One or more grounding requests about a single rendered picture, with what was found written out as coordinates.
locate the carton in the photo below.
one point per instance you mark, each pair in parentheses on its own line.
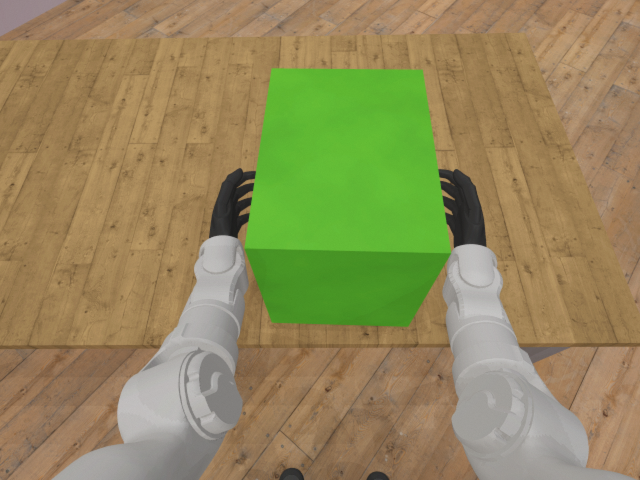
(347,223)

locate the robot right forearm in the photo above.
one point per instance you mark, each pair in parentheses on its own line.
(480,334)

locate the table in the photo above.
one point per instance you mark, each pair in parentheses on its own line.
(113,153)

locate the robot left forearm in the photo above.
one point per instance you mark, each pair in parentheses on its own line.
(213,315)

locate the robot left hand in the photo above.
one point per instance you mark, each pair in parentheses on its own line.
(225,217)

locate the left robot upper arm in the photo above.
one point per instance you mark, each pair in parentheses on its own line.
(173,419)

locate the right robot upper arm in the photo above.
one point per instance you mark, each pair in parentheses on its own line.
(510,430)

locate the robot right hand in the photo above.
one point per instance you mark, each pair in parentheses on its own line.
(467,222)

